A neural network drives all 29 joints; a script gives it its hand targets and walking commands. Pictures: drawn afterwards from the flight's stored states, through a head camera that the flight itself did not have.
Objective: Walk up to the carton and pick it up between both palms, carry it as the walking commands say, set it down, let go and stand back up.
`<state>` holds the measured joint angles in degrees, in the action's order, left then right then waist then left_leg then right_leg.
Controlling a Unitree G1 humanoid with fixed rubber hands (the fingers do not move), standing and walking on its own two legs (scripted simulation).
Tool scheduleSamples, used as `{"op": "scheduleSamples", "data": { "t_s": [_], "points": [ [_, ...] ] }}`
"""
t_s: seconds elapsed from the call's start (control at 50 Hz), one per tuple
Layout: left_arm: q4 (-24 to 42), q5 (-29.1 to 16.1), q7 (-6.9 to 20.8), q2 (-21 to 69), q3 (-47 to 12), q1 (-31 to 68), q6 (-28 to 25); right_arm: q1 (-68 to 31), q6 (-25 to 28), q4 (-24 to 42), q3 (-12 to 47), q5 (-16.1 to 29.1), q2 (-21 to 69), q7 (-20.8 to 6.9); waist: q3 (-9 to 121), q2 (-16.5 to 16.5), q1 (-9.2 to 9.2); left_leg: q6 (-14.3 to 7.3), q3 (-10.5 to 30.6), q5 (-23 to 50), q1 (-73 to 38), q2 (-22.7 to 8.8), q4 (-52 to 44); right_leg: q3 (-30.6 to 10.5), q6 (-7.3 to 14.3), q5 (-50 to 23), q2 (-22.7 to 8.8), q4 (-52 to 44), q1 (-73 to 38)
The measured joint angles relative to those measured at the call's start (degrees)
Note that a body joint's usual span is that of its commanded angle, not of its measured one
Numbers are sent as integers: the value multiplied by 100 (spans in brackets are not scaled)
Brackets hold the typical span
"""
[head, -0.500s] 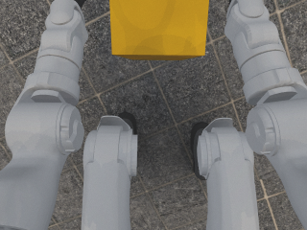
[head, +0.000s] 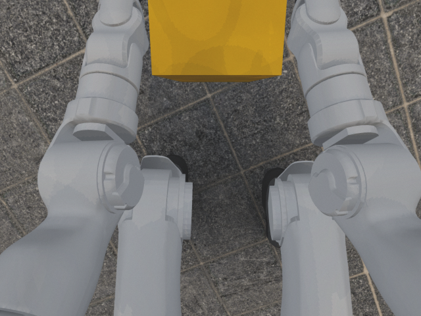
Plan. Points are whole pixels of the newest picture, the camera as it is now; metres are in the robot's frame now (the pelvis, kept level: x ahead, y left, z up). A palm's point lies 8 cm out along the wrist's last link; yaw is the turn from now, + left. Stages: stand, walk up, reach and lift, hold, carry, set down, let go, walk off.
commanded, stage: reach and lift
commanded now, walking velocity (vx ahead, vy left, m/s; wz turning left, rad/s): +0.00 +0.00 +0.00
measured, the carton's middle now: (216, 2) +0.55 +0.05 -0.24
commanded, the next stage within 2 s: none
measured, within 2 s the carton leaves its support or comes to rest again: leaves its support in 0.56 s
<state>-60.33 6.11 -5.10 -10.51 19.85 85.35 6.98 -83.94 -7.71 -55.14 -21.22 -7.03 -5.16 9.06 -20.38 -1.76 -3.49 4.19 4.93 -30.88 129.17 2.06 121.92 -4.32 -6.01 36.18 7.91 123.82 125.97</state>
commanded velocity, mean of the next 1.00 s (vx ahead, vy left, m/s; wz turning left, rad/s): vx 0.00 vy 0.00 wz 0.00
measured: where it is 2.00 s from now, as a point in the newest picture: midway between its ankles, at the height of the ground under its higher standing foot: (224, 213)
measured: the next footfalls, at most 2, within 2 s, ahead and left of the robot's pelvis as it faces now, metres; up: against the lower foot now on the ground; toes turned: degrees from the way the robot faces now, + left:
none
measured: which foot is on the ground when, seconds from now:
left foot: down 0.00-1.00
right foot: down 0.00-1.00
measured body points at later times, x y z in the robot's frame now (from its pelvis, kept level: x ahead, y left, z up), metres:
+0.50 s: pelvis +0.01 +0.00 +0.00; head +0.38 +0.02 +0.25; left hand +0.55 +0.18 -0.18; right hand +0.56 -0.07 -0.18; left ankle +0.12 +0.14 -0.35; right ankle +0.10 -0.13 -0.35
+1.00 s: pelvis +0.00 +0.00 +0.02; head +0.35 +0.04 +0.30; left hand +0.55 +0.18 -0.12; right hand +0.57 -0.06 -0.11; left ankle +0.12 +0.14 -0.35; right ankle +0.10 -0.13 -0.35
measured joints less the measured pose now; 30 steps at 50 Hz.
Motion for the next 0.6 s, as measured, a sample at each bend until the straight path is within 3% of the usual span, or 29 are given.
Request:
{"op": "scheduleSamples", "data": {
  "t_s": [0.14,0.3,0.6],
  "points": [
    [321,199,194,21,165,-155,398,196,-247,386,-294,-332,256,-98,141,31,21,42,-24,-86,51,35,119,-53,2,81,48,165,95],
    [528,285,282,89,172,-373,507,394,-291,560,-360,-382,387,-43,348,-72,-24,121,33,-169,81,48,83,-25,63,104,102,130,181],
    [903,98,66,169,-23,-575,676,550,-342,782,-139,-111,437,248,465,-98,-53,128,44,-163,75,94,15,-69,16,61,176,31,183]
  ]
}}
